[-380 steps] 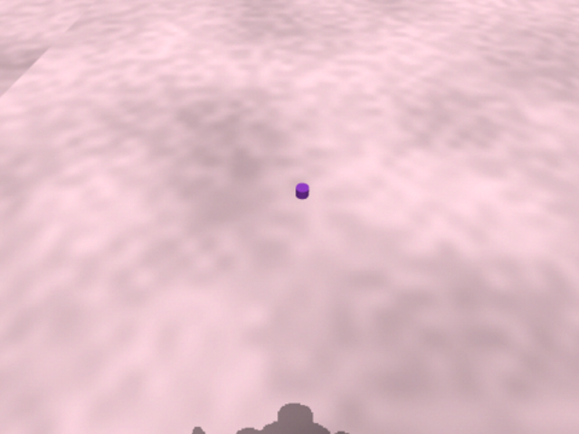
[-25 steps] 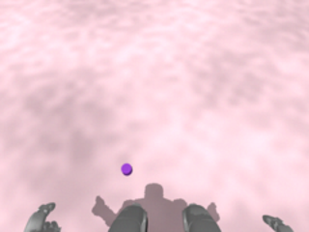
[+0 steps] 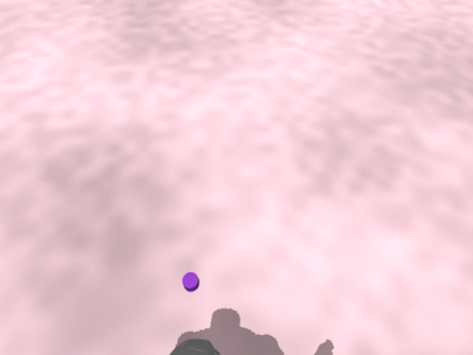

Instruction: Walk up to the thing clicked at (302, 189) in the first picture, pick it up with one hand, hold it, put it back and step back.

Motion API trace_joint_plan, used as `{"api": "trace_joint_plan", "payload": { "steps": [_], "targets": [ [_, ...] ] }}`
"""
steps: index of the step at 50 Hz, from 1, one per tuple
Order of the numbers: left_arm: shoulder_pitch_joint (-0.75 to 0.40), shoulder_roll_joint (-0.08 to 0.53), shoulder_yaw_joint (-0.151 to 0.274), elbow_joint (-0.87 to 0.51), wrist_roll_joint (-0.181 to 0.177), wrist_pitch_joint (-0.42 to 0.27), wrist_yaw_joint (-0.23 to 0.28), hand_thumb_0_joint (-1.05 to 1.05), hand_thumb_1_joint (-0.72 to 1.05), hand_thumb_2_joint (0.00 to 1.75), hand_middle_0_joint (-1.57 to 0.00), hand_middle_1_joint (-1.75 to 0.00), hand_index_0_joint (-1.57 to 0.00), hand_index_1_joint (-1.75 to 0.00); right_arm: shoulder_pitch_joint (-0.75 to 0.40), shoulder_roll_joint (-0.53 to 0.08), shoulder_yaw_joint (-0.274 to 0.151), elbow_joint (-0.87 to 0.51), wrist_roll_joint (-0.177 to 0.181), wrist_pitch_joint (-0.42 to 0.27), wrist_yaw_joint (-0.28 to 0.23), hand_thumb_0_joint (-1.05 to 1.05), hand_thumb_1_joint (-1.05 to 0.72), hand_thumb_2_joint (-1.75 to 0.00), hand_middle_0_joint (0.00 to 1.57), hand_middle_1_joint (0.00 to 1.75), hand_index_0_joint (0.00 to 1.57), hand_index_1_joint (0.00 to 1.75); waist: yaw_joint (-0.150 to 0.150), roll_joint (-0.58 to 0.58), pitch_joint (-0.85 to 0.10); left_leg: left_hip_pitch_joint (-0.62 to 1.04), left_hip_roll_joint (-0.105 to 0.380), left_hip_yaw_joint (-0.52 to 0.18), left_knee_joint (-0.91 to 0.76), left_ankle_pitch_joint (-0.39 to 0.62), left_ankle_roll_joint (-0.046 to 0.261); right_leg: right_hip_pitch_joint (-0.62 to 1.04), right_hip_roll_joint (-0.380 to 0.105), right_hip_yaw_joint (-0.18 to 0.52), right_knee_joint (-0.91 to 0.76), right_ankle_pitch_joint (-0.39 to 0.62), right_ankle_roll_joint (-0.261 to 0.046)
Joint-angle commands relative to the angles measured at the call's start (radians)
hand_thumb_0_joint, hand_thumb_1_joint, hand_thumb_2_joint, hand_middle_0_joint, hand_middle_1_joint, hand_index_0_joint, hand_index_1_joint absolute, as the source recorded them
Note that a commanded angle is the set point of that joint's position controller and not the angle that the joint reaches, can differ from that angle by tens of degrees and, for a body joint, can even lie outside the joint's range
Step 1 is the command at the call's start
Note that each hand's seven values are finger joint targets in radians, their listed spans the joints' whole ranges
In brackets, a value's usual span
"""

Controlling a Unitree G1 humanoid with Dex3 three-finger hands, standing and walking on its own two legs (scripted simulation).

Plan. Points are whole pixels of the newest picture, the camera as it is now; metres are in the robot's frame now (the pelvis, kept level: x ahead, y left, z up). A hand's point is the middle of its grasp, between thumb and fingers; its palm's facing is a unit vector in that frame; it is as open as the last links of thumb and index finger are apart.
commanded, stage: walk up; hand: left
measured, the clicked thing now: (190, 281) +0.43 +0.23 -0.73
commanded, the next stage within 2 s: none
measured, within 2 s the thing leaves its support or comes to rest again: neither
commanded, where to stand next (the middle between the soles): +0.05 -0.01 m, yaw -1 degrees
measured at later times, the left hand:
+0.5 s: hand out of the picture +0.04 +0.28 -0.13, palm faces +0.00 -0.88 -0.47, open 7.4 cm
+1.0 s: hand out of the picture +0.11 +0.22 -0.15, palm faces -0.05 -0.94 -0.34, open 7.4 cm
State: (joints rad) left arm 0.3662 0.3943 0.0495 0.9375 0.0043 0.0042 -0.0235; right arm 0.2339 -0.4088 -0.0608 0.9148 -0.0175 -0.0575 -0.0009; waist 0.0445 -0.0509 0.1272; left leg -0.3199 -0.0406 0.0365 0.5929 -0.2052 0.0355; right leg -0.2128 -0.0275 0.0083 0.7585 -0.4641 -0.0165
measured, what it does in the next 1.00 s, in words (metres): steps on the spot: right foot, then left foot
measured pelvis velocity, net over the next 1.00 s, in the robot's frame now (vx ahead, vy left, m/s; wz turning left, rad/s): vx -0.02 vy -0.02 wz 0.02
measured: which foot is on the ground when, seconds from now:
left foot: down 0.00-0.26, up 0.28-0.50, down 0.52-1.00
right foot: up 0.00-0.22, down 0.24-0.54, up 0.56-0.82, down 0.84-1.00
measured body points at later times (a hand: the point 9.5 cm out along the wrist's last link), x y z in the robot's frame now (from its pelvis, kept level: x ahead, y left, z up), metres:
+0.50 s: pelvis -0.04 -0.01 -0.01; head -0.01 -0.03 +0.44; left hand +0.04 +0.32 -0.10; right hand +0.05 -0.33 -0.14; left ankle -0.05 +0.12 -0.71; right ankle +0.03 -0.16 -0.72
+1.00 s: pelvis -0.02 -0.02 -0.01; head +0.03 -0.03 +0.44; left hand +0.11 +0.27 -0.13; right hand +0.04 -0.34 -0.13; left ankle -0.04 +0.11 -0.71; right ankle +0.10 -0.15 -0.72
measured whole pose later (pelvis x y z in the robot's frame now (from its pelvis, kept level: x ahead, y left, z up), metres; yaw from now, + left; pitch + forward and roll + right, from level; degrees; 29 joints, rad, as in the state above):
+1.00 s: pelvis -0.02 -0.02 -0.01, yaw +1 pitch -3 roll +0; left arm 0.07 0.34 0.01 0.95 0.01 -0.01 -0.01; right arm 0.19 -0.41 -0.04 0.97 0.01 0.01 -0.01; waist -0.03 0.01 0.16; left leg -0.30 0.00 -0.02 0.84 -0.53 0.02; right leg -0.43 -0.04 0.00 0.65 -0.16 0.00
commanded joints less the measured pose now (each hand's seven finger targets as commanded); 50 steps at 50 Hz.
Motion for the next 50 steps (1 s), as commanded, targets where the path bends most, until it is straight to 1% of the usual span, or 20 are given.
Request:
{"api": "trace_joint_plan", "payload": {
  "steps": [1,5,11,12,14,16,19,21,23,25,26,27,28,32,38,40,42,43,44,50],
  "targets": [
    [-0.041,0.215,0.037,-0.081,-0.007,-0.002,0.034,0.0,0.9,0.9,-0.2,-0.3,-0.2,-0.3,0.041,-0.264,-0.063,-0.075,0.012,-0.024,-0.025,0.0,-0.9,-0.9,0.2,0.3,0.2,0.3,-0.059,0.094,-0.143,0.195,0.386,-0.487,-0.259,0.03,0.226,-0.232,-0.001,0.136,0.257,-0.143,-0.022],
    [0.007,0.184,0.028,-0.004,-0.02,-0.009,0.025,0.0,0.9,0.9,-0.2,-0.3,-0.2,-0.3,-0.116,-0.213,-0.021,-0.087,0.007,-0.008,-0.021,0.0,-0.9,-0.9,0.2,0.3,0.2,0.3,-0.013,0.224,-0.07,-0.023,0.275,-0.234,-0.247,0.096,0.153,-0.086,-0.02,0.053,0.092,-0.017,-0.007],
    [0.011,0.224,0.046,0.024,-0.014,-0.037,0.07,0.0,0.9,0.9,-0.2,-0.3,-0.2,-0.3,-0.171,-0.202,-0.034,-0.114,0.019,0.088,0.005,0.0,-0.9,-0.9,0.2,0.3,0.2,0.3,-0.003,0.209,-0.127,-0.057,0.213,-0.169,0.0,0.313,0.105,0.009,0.006,-0.03,-0.115,0.27,0.01],
    [-0.004,0.264,0.057,0.014,-0.004,-0.042,0.075,0.0,0.9,0.9,-0.2,-0.3,-0.2,-0.3,-0.166,-0.173,-0.032,-0.114,0.027,0.1,0.008,0.0,-0.9,-0.9,0.2,0.3,0.2,0.3,-0.004,0.074,-0.109,-0.11,0.149,-0.138,0.105,0.169,0.044,-0.004,-0.086,0.109,-0.231,0.37,-0.022],
    [-0.086,0.41,0.086,-0.036,0.012,-0.051,0.086,0.0,0.9,0.9,-0.2,-0.3,-0.2,-0.3,-0.188,-0.163,-0.041,-0.134,0.016,0.124,0.0,0.0,-0.9,-0.9,0.2,0.3,0.2,0.3,0.002,-0.189,-0.088,-0.188,-0.006,-0.165,0.557,-0.399,-0.026,-0.153,-0.467,0.567,-0.42,0.579,-0.278],
    [-0.165,0.327,0.075,-0.066,0.002,-0.054,0.098,0.0,0.9,0.9,-0.2,-0.3,-0.2,-0.3,-0.114,-0.182,-0.054,-0.103,0.02,0.13,0.001,0.0,-0.9,-0.9,0.2,0.3,0.2,0.3,-0.044,-0.028,-0.084,-0.176,-0.01,-0.268,0.712,-0.315,-0.025,-0.167,-0.356,0.371,-0.341,0.574,-0.251],
    [-0.213,0.253,0.066,-0.099,0.044,-0.057,0.081,0.0,0.9,0.9,-0.2,-0.3,-0.2,-0.3,-0.012,-0.171,-0.057,-0.051,0.026,0.1,0.017,0.0,-0.9,-0.9,0.2,0.3,0.2,0.3,-0.044,-0.135,-0.205,-0.127,0.012,-0.146,0.506,-0.232,-0.041,-0.032,-0.183,0.19,-0.335,0.033,-0.159],
    [-0.182,0.264,0.075,-0.111,0.067,-0.048,0.052,0.0,0.9,0.9,-0.2,-0.3,-0.2,-0.3,-0.03,-0.187,-0.057,-0.044,0.014,0.075,0.036,0.0,-0.9,-0.9,0.2,0.3,0.2,0.3,0.004,-0.264,-0.192,-0.154,-0.016,0.003,0.304,-0.382,-0.053,0.034,-0.182,0.225,-0.393,-0.269,-0.173],
    [-0.179,0.299,0.09,-0.119,0.064,-0.036,0.031,0.0,0.9,0.9,-0.2,-0.3,-0.2,-0.3,-0.016,-0.191,-0.057,-0.048,0.005,0.057,0.041,0.0,-0.9,-0.9,0.2,0.3,0.2,0.3,-0.005,-0.286,-0.137,-0.071,0.013,0.016,0.093,-0.426,-0.028,-0.031,-0.224,0.264,-0.385,-0.269,-0.192],
    [-0.169,0.273,0.081,-0.109,0.044,-0.016,0.026,0.0,0.9,0.9,-0.2,-0.3,-0.2,-0.3,0.109,-0.165,-0.061,0.009,-0.007,0.037,0.032,0.0,-0.9,-0.9,0.2,0.3,0.2,0.3,-0.077,-0.078,-0.131,0.211,-0.021,0.051,-0.192,-0.181,-0.011,-0.194,-0.131,0.122,-0.196,-0.249,-0.122],
    [-0.171,0.197,0.056,-0.13,0.037,-0.01,0.027,0.0,0.9,0.9,-0.2,-0.3,-0.2,-0.3,0.192,-0.224,-0.084,0.024,-0.031,0.024,0.02,0.0,-0.9,-0.9,0.2,0.3,0.2,0.3,-0.123,0.15,-0.122,0.388,0.095,-0.224,-0.303,-0.363,0.041,-0.446,-0.046,0.031,0.103,-0.231,-0.058],
    [-0.213,0.151,0.043,-0.164,0.021,-0.019,0.03,0.0,0.9,0.9,-0.2,-0.3,-0.2,-0.3,0.154,-0.36,-0.105,-0.018,-0.045,0.017,0.015,0.0,-0.9,-0.9,0.2,0.3,0.2,0.3,-0.121,0.296,-0.019,0.327,0.39,-0.735,-0.435,-0.78,0.159,-0.728,0.08,-0.001,0.283,-0.156,-0.005],
    [-0.329,0.258,0.059,-0.171,0.029,-0.038,0.038,0.0,0.9,0.9,-0.2,-0.3,-0.2,-0.3,0.116,-0.395,-0.11,-0.027,-0.013,0.01,0.018,0.0,-0.9,-0.9,0.2,0.3,0.2,0.3,-0.154,0.151,0.104,0.139,0.489,-0.838,-0.484,-0.8,0.273,-0.692,-0.028,0.166,0.256,-0.07,-0.012],
    [-0.159,0.253,0.067,-0.072,0.019,-0.046,0.004,0.0,0.9,0.9,-0.2,-0.3,-0.2,-0.3,0.053,-0.285,-0.071,-0.046,-0.004,-0.039,0.003,0.0,-0.9,-0.9,0.2,0.3,0.2,0.3,-0.062,0.143,0.028,0.16,0.303,-0.383,-0.352,-0.309,0.165,-0.457,-0.051,0.12,0.201,0.15,-0.006],
    [-0.206,0.167,0.043,-0.055,-0.01,-0.037,0.013,0.0,0.9,0.9,-0.2,-0.3,-0.2,-0.3,0.023,-0.218,-0.035,-0.041,0.006,0.006,-0.006,0.0,-0.9,-0.9,0.2,0.3,0.2,0.3,-0.053,0.269,-0.042,0.023,0.212,-0.112,-0.117,0.41,0.111,-0.062,0.008,-0.038,-0.093,0.245,0.0],
    [-0.166,0.159,0.039,-0.022,-0.011,-0.043,0.029,0.0,0.9,0.9,-0.2,-0.3,-0.2,-0.3,0.011,-0.199,-0.028,-0.04,0.026,0.033,-0.012,0.0,-0.9,-0.9,0.2,0.3,0.2,0.3,-0.027,0.223,-0.094,0.049,0.159,-0.074,0.03,0.449,0.077,0.047,0.047,-0.074,-0.263,0.375,-0.013],
    [-0.122,0.263,0.06,-0.011,0.003,-0.059,0.04,0.0,0.9,0.9,-0.2,-0.3,-0.2,-0.3,0.092,-0.126,-0.001,-0.04,0.044,0.036,-0.016,0.0,-0.9,-0.9,0.2,0.3,0.2,0.3,-0.018,-0.046,-0.203,-0.087,0.075,-0.064,0.264,0.113,0.01,0.234,-0.157,0.197,-0.288,0.731,-0.068],
    [-0.171,0.283,0.051,-0.027,-0.015,-0.052,0.037,0.0,0.9,0.9,-0.2,-0.3,-0.2,-0.3,0.13,-0.134,-0.002,-0.021,0.04,0.053,-0.026,0.0,-0.9,-0.9,0.2,0.3,0.2,0.3,-0.046,-0.098,-0.246,-0.012,0.03,-0.073,0.306,-0.315,0.005,0.096,-0.33,0.411,-0.365,0.611,-0.193],
    [-0.232,0.285,0.048,-0.043,-0.005,-0.048,0.039,0.0,0.9,0.9,-0.2,-0.3,-0.2,-0.3,0.123,-0.174,-0.021,0.007,0.029,0.067,-0.034,0.0,-0.9,-0.9,0.2,0.3,0.2,0.3,-0.059,-0.085,-0.226,0.023,0.055,-0.104,0.362,-0.443,0.002,-0.002,-0.348,0.449,-0.389,0.395,-0.234],
    [-0.319,0.282,0.049,-0.041,0.011,-0.02,0.049,0.0,0.9,0.9,-0.2,-0.3,-0.2,-0.3,0.129,-0.189,-0.03,0.079,0.013,0.073,-0.009,0.0,-0.9,-0.9,0.2,0.3,0.2,0.3,-0.072,-0.125,-0.182,0.049,0.042,-0.022,0.159,-0.25,-0.011,-0.128,-0.227,0.258,-0.343,0.222,-0.153]
  ]
}}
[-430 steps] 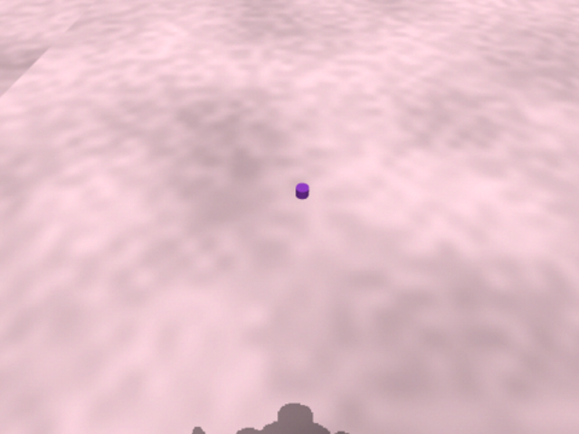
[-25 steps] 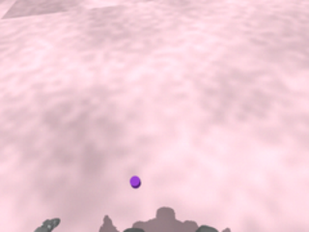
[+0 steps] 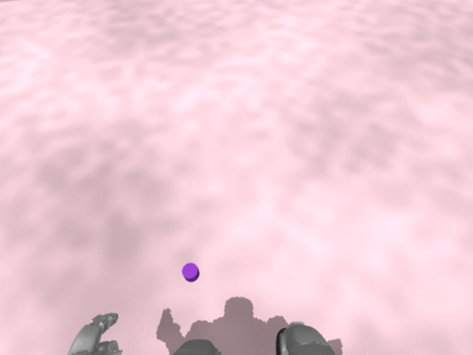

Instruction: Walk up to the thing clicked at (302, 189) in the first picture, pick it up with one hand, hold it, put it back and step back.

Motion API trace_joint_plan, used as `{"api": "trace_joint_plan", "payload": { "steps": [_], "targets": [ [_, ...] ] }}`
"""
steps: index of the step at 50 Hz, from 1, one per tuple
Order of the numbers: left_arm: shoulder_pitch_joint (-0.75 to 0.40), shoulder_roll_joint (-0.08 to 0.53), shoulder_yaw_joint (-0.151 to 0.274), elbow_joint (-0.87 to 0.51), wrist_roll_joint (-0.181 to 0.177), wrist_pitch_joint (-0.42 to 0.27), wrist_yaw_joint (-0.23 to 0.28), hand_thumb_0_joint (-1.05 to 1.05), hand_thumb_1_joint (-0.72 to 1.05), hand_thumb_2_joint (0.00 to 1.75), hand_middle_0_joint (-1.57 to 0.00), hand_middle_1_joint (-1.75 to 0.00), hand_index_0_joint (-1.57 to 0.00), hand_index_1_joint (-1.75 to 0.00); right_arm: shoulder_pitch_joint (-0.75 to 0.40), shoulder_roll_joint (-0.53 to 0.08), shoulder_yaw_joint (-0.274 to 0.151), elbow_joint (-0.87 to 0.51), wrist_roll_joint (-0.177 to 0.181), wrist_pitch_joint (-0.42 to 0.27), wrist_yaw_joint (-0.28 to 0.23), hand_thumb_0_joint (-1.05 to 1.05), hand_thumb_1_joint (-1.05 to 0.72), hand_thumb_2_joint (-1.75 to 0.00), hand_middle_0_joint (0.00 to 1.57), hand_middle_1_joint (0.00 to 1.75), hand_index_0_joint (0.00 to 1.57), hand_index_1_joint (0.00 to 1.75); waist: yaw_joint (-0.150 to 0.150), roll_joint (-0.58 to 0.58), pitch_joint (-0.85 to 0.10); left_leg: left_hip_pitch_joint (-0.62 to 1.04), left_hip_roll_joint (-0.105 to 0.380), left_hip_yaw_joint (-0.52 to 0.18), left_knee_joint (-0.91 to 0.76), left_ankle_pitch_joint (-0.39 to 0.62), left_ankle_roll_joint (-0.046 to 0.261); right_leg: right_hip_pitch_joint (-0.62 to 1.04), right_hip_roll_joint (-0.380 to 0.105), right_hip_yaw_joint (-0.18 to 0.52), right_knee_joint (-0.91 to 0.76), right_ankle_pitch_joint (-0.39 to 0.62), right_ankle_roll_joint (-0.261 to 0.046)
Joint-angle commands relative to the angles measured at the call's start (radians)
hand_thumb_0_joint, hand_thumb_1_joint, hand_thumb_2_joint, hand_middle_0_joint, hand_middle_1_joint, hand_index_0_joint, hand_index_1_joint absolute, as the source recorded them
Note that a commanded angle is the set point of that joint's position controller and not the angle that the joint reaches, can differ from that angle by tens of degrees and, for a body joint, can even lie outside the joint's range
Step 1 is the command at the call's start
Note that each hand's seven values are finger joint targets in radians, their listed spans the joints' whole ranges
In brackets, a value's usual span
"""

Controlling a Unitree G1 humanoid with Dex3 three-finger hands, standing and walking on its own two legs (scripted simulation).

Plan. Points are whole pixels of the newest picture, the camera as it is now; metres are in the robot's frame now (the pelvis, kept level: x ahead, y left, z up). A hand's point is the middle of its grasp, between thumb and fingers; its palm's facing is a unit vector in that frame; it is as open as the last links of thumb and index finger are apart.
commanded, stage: walk up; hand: left
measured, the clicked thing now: (190, 272) +0.46 +0.24 -0.72
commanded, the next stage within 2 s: stand in 1.26 s
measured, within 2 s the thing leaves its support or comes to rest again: neither
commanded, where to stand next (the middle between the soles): +0.07 +0.01 m, yaw -2 degrees
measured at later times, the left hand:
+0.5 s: hand out of the picture +0.02 +0.26 -0.14, palm faces -0.06 -0.93 -0.36, open 7.4 cm
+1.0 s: hand out of the picture +0.07 +0.27 -0.12, palm faces -0.04 -0.95 -0.32, open 7.4 cm
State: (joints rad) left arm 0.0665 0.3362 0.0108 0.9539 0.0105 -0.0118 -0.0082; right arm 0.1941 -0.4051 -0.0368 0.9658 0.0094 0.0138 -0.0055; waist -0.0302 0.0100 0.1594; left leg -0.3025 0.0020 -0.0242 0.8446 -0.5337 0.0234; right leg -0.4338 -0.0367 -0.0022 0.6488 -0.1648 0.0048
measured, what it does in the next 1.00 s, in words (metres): steps on the spot: right foot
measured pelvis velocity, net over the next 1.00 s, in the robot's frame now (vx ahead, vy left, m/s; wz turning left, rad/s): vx -0.03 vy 0.02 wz -0.04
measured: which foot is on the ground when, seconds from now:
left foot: down 0.00-1.00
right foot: down 0.00-0.10, up 0.12-0.30, down 0.32-1.00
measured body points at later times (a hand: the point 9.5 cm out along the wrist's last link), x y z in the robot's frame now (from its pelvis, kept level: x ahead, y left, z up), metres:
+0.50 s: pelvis -0.05 +0.00 +0.01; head -0.01 -0.01 +0.46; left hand +0.02 +0.30 -0.12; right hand +0.04 -0.32 -0.11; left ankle -0.02 +0.14 -0.71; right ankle -0.04 -0.11 -0.71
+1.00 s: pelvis -0.03 +0.02 +0.03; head -0.03 +0.03 +0.48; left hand +0.07 +0.32 -0.10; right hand +0.04 -0.29 -0.09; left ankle -0.02 +0.14 -0.71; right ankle -0.04 -0.11 -0.71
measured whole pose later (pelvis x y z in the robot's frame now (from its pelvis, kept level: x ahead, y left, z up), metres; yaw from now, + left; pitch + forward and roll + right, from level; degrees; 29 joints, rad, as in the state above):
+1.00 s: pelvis -0.03 +0.02 +0.03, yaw -2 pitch -2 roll +0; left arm 0.08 0.36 0.01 1.13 0.00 -0.01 -0.02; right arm 0.11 -0.35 -0.01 1.11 -0.01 -0.04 0.01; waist -0.01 -0.01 0.03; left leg -0.13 0.00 0.02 0.37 -0.20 0.00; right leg -0.13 -0.01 0.04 0.37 -0.20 0.02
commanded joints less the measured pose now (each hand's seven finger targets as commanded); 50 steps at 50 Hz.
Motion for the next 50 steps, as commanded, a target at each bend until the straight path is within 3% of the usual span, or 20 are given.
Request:
{"api": "trace_joint_plan", "payload": {
  "steps": [1,2,3,5,6,9,12,14,15,16,17,18,21,23,25,26,28,33,40,50],
  "targets": [
    [-0.024,0.327,0.082,-0.057,0.001,0.001,0.034,0.0,0.9,0.9,-0.2,-0.3,-0.2,-0.3,0.164,-0.184,-0.054,0.031,-0.02,-0.003,-0.002,0.0,-0.9,-0.9,0.2,0.3,0.2,0.3,-0.004,-0.191,-0.224,0.067,-0.006,0.046,-0.197,0.126,0.005,0.078,-0.204,0.25,-0.198,-0.069,-0.158],
    [-0.056,0.312,0.078,-0.075,-0.011,0.018,0.033,0.0,0.9,0.9,-0.2,-0.3,-0.2,-0.3,0.145,-0.2,-0.062,0.019,-0.024,0.003,-0.007,0.0,-0.9,-0.9,0.2,0.3,0.2,0.3,-0.006,-0.192,-0.158,0.04,0.004,0.011,-0.201,0.228,0.008,0.018,-0.202,0.228,-0.146,0.142,-0.141],
    [-0.045,0.288,0.074,-0.082,-0.019,0.025,0.033,0.0,0.9,0.9,-0.2,-0.3,-0.2,-0.3,0.13,-0.224,-0.067,0.001,-0.033,0.003,-0.011,0.0,-0.9,-0.9,0.2,0.3,0.2,0.3,-0.003,-0.127,-0.155,0.028,0.072,-0.083,-0.268,0.328,0.029,-0.008,-0.165,0.199,-0.064,0.194,-0.116],
    [-0.079,0.263,0.083,-0.083,-0.021,0.036,0.044,0.0,0.9,0.9,-0.2,-0.3,-0.2,-0.3,-0.016,-0.325,-0.089,-0.047,-0.021,0.003,-0.004,0.0,-0.9,-0.9,0.2,0.3,0.2,0.3,-0.007,0.172,-0.122,-0.129,0.323,-0.363,-0.463,0.535,0.208,0.044,0.091,0.011,0.289,-0.29,-0.04],
    [-0.054,0.26,0.088,-0.084,-0.018,0.042,0.048,0.0,0.9,0.9,-0.2,-0.3,-0.2,-0.3,-0.04,-0.332,-0.096,-0.07,-0.035,-0.004,-0.006,0.0,-0.9,-0.9,0.2,0.3,0.2,0.3,-0.003,0.194,-0.133,-0.115,0.378,-0.415,-0.461,0.661,0.282,0.016,0.102,0.06,0.446,-0.425,-0.036],
    [-0.007,0.231,0.087,-0.073,-0.03,0.046,0.039,0.0,0.9,0.9,-0.2,-0.3,-0.2,-0.3,-0.093,-0.257,-0.078,-0.098,-0.039,-0.021,-0.027,0.0,-0.9,-0.9,0.2,0.3,0.2,0.3,0.042,0.074,-0.163,0.005,0.269,-0.208,-0.323,0.819,0.215,-0.057,0.095,0.118,0.54,-0.373,-0.047],
    [0.004,0.216,0.08,-0.08,-0.014,0.019,0.018,0.0,0.9,0.9,-0.2,-0.3,-0.2,-0.3,-0.061,-0.243,-0.07,-0.09,-0.039,-0.033,-0.026,0.0,-0.9,-0.9,0.2,0.3,0.2,0.3,0.019,0.134,-0.232,0.201,0.251,-0.193,-0.27,0.694,0.194,-0.025,0.037,0.048,0.209,-0.364,-0.024],
    [0.056,0.194,0.078,-0.046,-0.005,0.002,0.017,0.0,0.9,0.9,-0.2,-0.3,-0.2,-0.3,-0.083,-0.237,-0.058,-0.093,-0.036,-0.03,-0.02,0.0,-0.9,-0.9,0.2,0.3,0.2,0.3,0.051,0.114,-0.247,0.132,0.218,-0.135,-0.208,0.633,0.152,0.176,0.053,-0.007,-0.13,-0.245,-0.025],
    [0.088,0.21,0.083,-0.019,0.005,-0.01,0.023,0.0,0.9,0.9,-0.2,-0.3,-0.2,-0.3,-0.059,-0.208,-0.047,-0.086,-0.029,-0.026,-0.016,0.0,-0.9,-0.9,0.2,0.3,0.2,0.3,0.06,0.067,-0.254,0.086,0.189,-0.106,-0.138,0.624,0.103,0.304,0.035,0.047,-0.297,-0.102,-0.043],
    [0.083,0.274,0.092,-0.025,0.021,-0.029,0.03,0.0,0.9,0.9,-0.2,-0.3,-0.2,-0.3,-0.02,-0.159,-0.029,-0.086,-0.018,-0.025,-0.013,0.0,-0.9,-0.9,0.2,0.3,0.2,0.3,0.042,-0.064,-0.264,-0.076,0.129,-0.091,-0.057,0.454,0.037,0.443,-0.092,0.304,-0.288,0.086,-0.085],
    [0.018,0.318,0.09,-0.04,0.022,-0.034,0.029,0.0,0.9,0.9,-0.2,-0.3,-0.2,-0.3,-0.049,-0.141,-0.017,-0.097,-0.017,-0.026,-0.012,0.0,-0.9,-0.9,0.2,0.3,0.2,0.3,0.03,-0.129,-0.228,-0.205,0.049,-0.008,-0.097,0.09,-0.005,0.422,-0.258,0.489,-0.266,0.119,-0.191],
    [-0.002,0.36,0.094,-0.055,0.016,-0.035,0.023,0.0,0.9,0.9,-0.2,-0.3,-0.2,-0.3,-0.069,-0.185,-0.037,-0.074,-0.021,-0.024,-0.024,0.0,-0.9,-0.9,0.2,0.3,0.2,0.3,0.043,-0.141,-0.23,-0.049,0.057,-0.034,-0.037,-0.048,-0.005,0.225,-0.326,0.534,-0.25,0.129,-0.271],
    [-0.026,0.297,0.069,-0.041,0.011,-0.038,0.019,0.0,0.9,0.9,-0.2,-0.3,-0.2,-0.3,-0.083,-0.174,-0.037,-0.041,-0.012,-0.037,-0.006,0.0,-0.9,-0.9,0.2,0.3,0.2,0.3,0.011,-0.123,-0.154,0.009,0.034,0.0,-0.172,0.108,0.005,0.192,-0.174,0.3,-0.239,0.073,-0.149],
    [-0.024,0.281,0.064,-0.035,0.004,-0.031,0.013,0.0,0.9,0.9,-0.2,-0.3,-0.2,-0.3,-0.036,-0.163,-0.034,-0.014,-0.02,-0.053,-0.002,0.0,-0.9,-0.9,0.2,0.3,0.2,0.3,-0.006,-0.149,-0.191,0.151,0.033,0.0,-0.342,0.307,0.004,0.158,-0.134,0.228,-0.208,0.112,-0.11],
    [0.003,0.24,0.052,-0.019,-0.008,-0.025,0.005,0.0,0.9,0.9,-0.2,-0.3,-0.2,-0.3,-0.081,-0.193,-0.037,-0.013,-0.031,-0.065,-0.002,0.0,-0.9,-0.9,0.2,0.3,0.2,0.3,0.017,-0.065,-0.214,0.199,0.102,-0.118,-0.415,0.281,0.034,0.103,-0.08,0.18,-0.222,-0.053,-0.058],
    [0.016,0.25,0.054,-0.002,-0.005,-0.019,0.002,0.0,0.9,0.9,-0.2,-0.3,-0.2,-0.3,-0.113,-0.203,-0.038,-0.013,-0.027,-0.064,0.003,0.0,-0.9,-0.9,0.2,0.3,0.2,0.3,0.033,-0.062,-0.182,0.142,0.111,-0.121,-0.424,0.117,0.048,0.117,-0.061,0.172,-0.276,-0.256,-0.053],
    [-0.016,0.256,0.059,0.008,0.003,-0.017,-0.003,0.0,0.9,0.9,-0.2,-0.3,-0.2,-0.3,-0.103,-0.187,-0.028,0.008,-0.029,-0.057,0.01,0.0,-0.9,-0.9,0.2,0.3,0.2,0.3,0.023,-0.07,-0.115,0.088,0.089,-0.095,-0.453,0.077,0.032,0.113,-0.062,0.194,-0.315,-0.369,-0.058],
    [0.007,0.228,0.053,0.049,-0.004,-0.021,-0.006,0.0,0.9,0.9,-0.2,-0.3,-0.2,-0.3,-0.1,-0.186,-0.018,0.049,-0.029,-0.073,0.008,0.0,-0.9,-0.9,0.2,0.3,0.2,0.3,0.031,0.015,-0.142,0.071,0.115,-0.125,-0.538,0.1,0.02,0.202,-0.044,0.151,-0.303,-0.227,-0.061],
    [-0.005,0.224,0.041,0.093,-0.014,-0.025,0.001,0.0,0.9,0.9,-0.2,-0.3,-0.2,-0.3,-0.124,-0.172,-0.005,0.077,-0.019,-0.084,-0.002,0.0,-0.9,-0.9,0.2,0.3,0.2,0.3,0.036,0.018,-0.186,0.153,0.123,-0.071,-0.527,0.461,0.004,0.299,-0.062,0.124,-0.315,0.1,-0.041],
    [-0.028,0.219,0.027,0.131,-0.008,-0.017,0.003,0.0,0.9,0.9,-0.2,-0.3,-0.2,-0.3,-0.15,-0.169,-0.019,0.093,-0.021,-0.071,-0.003,0.0,-0.9,-0.9,0.2,0.3,0.2,0.3,0.029,0.009,-0.165,0.165,0.127,-0.074,-0.578,0.37,0.006,0.3,-0.057,0.114,-0.339,0.044,-0.03]
  ]
}}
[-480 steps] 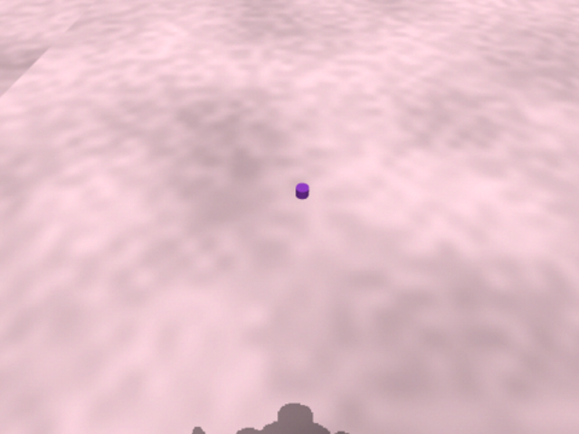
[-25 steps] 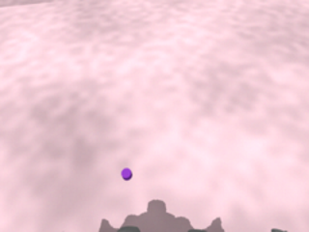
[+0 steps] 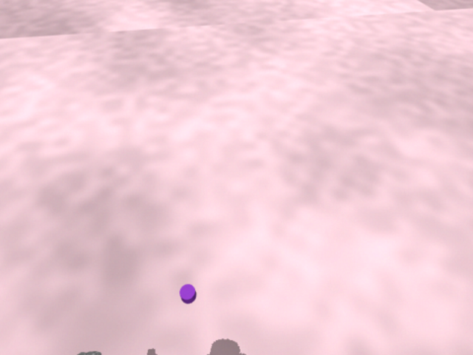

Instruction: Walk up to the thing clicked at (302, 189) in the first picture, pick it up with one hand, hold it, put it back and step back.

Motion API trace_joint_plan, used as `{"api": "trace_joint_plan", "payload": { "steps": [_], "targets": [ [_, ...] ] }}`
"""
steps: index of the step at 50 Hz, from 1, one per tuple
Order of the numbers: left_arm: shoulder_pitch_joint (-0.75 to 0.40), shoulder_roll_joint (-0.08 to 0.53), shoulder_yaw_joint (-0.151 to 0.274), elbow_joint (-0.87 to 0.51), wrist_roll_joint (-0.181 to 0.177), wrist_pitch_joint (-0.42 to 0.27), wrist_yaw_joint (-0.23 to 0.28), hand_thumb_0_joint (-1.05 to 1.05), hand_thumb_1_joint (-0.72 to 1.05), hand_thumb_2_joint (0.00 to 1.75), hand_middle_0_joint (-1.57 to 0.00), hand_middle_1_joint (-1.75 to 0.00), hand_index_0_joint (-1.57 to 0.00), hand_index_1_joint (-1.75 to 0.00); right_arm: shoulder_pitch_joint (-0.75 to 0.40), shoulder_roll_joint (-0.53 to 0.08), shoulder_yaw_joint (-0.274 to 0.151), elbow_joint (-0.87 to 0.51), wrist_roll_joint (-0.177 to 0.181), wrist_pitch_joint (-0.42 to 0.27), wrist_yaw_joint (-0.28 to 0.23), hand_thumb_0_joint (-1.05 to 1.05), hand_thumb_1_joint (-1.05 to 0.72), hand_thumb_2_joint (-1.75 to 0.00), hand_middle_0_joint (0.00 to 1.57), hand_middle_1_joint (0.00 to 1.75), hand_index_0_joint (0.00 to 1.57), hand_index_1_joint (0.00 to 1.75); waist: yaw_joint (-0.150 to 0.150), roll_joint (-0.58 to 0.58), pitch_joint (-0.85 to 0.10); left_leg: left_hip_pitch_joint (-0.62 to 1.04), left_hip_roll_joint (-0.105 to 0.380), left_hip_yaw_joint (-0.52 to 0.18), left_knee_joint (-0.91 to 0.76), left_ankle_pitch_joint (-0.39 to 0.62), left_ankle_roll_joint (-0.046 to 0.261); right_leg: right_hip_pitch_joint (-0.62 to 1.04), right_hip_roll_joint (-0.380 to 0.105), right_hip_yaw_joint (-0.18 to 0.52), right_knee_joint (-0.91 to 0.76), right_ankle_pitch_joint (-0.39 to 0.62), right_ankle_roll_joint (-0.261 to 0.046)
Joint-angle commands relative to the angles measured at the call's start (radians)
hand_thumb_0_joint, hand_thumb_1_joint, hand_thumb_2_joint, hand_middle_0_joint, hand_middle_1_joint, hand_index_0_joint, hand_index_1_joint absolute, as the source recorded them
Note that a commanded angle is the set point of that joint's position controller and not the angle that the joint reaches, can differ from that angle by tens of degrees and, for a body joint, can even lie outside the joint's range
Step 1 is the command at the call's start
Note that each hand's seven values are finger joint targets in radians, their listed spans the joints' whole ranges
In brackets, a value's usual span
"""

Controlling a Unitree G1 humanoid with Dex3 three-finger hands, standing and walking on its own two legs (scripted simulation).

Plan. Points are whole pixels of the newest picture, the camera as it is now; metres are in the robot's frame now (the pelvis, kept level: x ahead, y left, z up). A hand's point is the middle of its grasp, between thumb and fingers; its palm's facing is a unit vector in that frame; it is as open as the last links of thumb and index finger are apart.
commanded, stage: walk up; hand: left
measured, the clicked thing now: (188, 293) +0.48 +0.23 -0.76
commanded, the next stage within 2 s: stand in 0.26 s
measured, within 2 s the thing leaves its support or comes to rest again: neither
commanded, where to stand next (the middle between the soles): +0.10 +0.00 m, yaw +0 degrees
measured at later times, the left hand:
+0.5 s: hand out of the picture +0.10 +0.25 -0.16, palm faces -0.01 -0.95 -0.33, open 7.4 cm
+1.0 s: hand out of the picture +0.08 +0.25 -0.15, palm faces -0.01 -0.94 -0.33, open 7.4 cm
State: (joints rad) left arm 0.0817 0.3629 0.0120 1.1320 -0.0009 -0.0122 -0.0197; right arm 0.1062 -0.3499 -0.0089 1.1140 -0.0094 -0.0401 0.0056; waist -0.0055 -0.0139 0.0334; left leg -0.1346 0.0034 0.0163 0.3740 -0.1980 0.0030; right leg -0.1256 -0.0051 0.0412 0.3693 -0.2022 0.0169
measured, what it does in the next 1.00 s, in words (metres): stands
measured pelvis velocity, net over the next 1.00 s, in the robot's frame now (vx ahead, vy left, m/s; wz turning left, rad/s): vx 0.01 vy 0.00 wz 0.01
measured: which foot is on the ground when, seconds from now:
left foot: down 0.00-1.00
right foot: down 0.00-1.00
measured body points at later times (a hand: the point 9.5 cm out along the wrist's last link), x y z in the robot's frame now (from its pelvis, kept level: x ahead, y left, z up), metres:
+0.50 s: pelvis +0.01 +0.00 +0.00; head +0.02 +0.00 +0.45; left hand +0.10 +0.30 -0.13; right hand +0.10 -0.31 -0.13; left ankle +0.01 +0.12 -0.75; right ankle +0.00 -0.13 -0.75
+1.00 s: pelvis +0.01 +0.00 +0.00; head +0.02 +0.00 +0.45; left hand +0.08 +0.30 -0.13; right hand +0.09 -0.30 -0.13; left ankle +0.01 +0.12 -0.75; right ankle +0.00 -0.13 -0.75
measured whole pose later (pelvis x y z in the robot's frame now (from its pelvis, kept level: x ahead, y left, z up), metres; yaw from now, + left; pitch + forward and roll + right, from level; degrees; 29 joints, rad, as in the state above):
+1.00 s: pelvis +0.01 +0.00 +0.00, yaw +1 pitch -2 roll +0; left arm 0.10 0.35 0.00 1.15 0.00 -0.02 -0.01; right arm 0.08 -0.35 0.00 1.15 -0.01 -0.02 0.01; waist 0.00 0.00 0.05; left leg -0.11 0.00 0.00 0.30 -0.17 0.00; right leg -0.09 -0.01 0.03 0.30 -0.18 0.02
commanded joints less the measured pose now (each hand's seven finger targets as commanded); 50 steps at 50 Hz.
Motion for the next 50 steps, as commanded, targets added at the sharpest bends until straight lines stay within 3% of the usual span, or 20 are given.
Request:
{"api": "trace_joint_plan", "payload": {
  "steps": [1,5,12,15,19,24,31,37,50],
  "targets": [
    [-0.05,0.194,0.028,-0.05,0.006,-0.018,0.015,0.0,0.9,0.9,-0.2,-0.3,-0.2,-0.3,-0.057,-0.226,-0.047,-0.054,-0.002,-0.018,-0.014,0.0,-0.9,-0.9,0.2,0.3,0.2,0.3,0.001,0.027,-0.058,0.003,0.132,-0.116,-0.106,0.061,0.029,0.011,-0.092,0.069,-0.06,0.1,-0.041],
    [-0.057,0.198,0.029,-0.048,0.005,-0.021,0.018,0.0,0.9,0.9,-0.2,-0.3,-0.2,-0.3,-0.058,-0.217,-0.044,-0.05,0.0,-0.019,-0.013,0.0,-0.9,-0.9,0.2,0.3,0.2,0.3,0.0,0.015,-0.075,0.045,0.121,-0.09,-0.085,0.164,0.022,0.009,-0.103,0.077,-0.063,0.176,-0.037],
    [-0.058,0.197,0.03,-0.043,0.006,-0.022,0.023,0.0,0.9,0.9,-0.2,-0.3,-0.2,-0.3,-0.061,-0.219,-0.049,-0.049,0.002,-0.012,-0.013,0.0,-0.9,-0.9,0.2,0.3,0.2,0.3,-0.005,0.001,-0.084,0.073,0.123,-0.076,-0.072,0.203,0.025,0.024,-0.106,0.07,-0.07,0.219,-0.035],
    [-0.053,0.201,0.031,-0.046,0.0,-0.028,0.026,0.0,0.9,0.9,-0.2,-0.3,-0.2,-0.3,-0.081,-0.215,-0.04,-0.043,0.005,-0.005,-0.014,0.0,-0.9,-0.9,0.2,0.3,0.2,0.3,-0.002,0.015,-0.078,0.067,0.131,-0.092,-0.079,0.271,0.016,0.035,-0.117,0.076,-0.079,0.276,-0.028],
    [-0.052,0.201,0.033,-0.045,0.001,-0.025,0.029,0.0,0.9,0.9,-0.2,-0.3,-0.2,-0.3,-0.088,-0.214,-0.038,-0.035,0.006,0.0,-0.014,0.0,-0.9,-0.9,0.2,0.3,0.2,0.3,0.0,0.022,-0.102,0.074,0.132,-0.094,-0.085,0.265,0.017,0.062,-0.119,0.071,-0.083,0.27,-0.029],
    [-0.047,0.195,0.029,-0.042,0.004,-0.024,0.03,0.0,0.9,0.9,-0.2,-0.3,-0.2,-0.3,-0.096,-0.211,-0.035,-0.03,0.004,0.006,-0.013,0.0,-0.9,-0.9,0.2,0.3,0.2,0.3,-0.001,0.019,-0.081,0.065,0.128,-0.095,-0.099,0.185,0.014,0.031,-0.117,0.067,-0.106,0.188,-0.027],
    [-0.048,0.194,0.027,-0.045,0.005,-0.027,0.031,0.0,0.9,0.9,-0.2,-0.3,-0.2,-0.3,-0.091,-0.213,-0.033,-0.025,0.005,0.003,-0.012,0.0,-0.9,-0.9,0.2,0.3,0.2,0.3,-0.002,0.016,-0.096,0.074,0.133,-0.097,-0.088,0.24,0.018,0.051,-0.125,0.068,-0.102,0.246,-0.028],
    [-0.05,0.199,0.028,-0.048,0.005,-0.022,0.029,0.0,0.9,0.9,-0.2,-0.3,-0.2,-0.3,-0.085,-0.213,-0.032,-0.024,0.002,0.006,-0.01,0.0,-0.9,-0.9,0.2,0.3,0.2,0.3,-0.001,0.016,-0.067,0.042,0.13,-0.103,-0.121,0.134,0.017,0.029,-0.117,0.062,-0.115,0.128,-0.029],
    [-0.025,0.199,0.025,-0.049,0.005,-0.024,0.028,0.0,0.9,0.9,-0.2,-0.3,-0.2,-0.3,-0.073,-0.218,-0.032,-0.022,0.002,0.001,-0.011,0.0,-0.9,-0.9,0.2,0.3,0.2,0.3,0.002,0.021,-0.075,0.065,0.129,-0.107,-0.111,0.186,0.017,0.022,-0.123,0.066,-0.111,0.164,-0.033]
  ]
}}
